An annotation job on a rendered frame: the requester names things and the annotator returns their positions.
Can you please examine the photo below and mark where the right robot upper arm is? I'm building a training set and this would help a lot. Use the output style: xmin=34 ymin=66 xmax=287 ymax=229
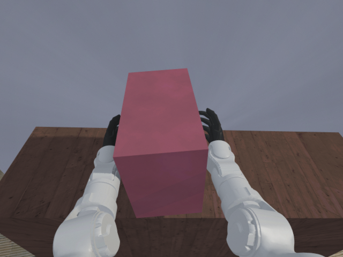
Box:
xmin=226 ymin=207 xmax=324 ymax=257

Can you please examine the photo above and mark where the robot right hand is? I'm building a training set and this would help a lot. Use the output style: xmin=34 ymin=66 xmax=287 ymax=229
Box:
xmin=199 ymin=108 xmax=225 ymax=143

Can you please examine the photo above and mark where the left robot forearm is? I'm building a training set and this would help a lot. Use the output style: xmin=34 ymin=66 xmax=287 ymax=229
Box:
xmin=53 ymin=146 xmax=121 ymax=255

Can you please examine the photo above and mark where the left robot upper arm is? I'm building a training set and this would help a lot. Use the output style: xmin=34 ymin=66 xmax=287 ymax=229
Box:
xmin=54 ymin=211 xmax=120 ymax=257

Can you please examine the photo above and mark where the carton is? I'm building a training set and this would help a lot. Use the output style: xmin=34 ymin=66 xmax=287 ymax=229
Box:
xmin=113 ymin=68 xmax=208 ymax=218

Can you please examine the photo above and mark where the pedestal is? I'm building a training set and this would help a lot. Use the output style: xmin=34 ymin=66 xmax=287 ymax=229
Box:
xmin=0 ymin=127 xmax=343 ymax=257

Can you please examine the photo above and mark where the right robot forearm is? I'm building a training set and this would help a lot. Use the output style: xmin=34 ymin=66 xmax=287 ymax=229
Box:
xmin=207 ymin=140 xmax=294 ymax=235

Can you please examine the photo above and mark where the robot left hand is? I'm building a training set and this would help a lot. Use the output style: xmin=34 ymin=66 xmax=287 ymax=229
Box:
xmin=102 ymin=115 xmax=120 ymax=147

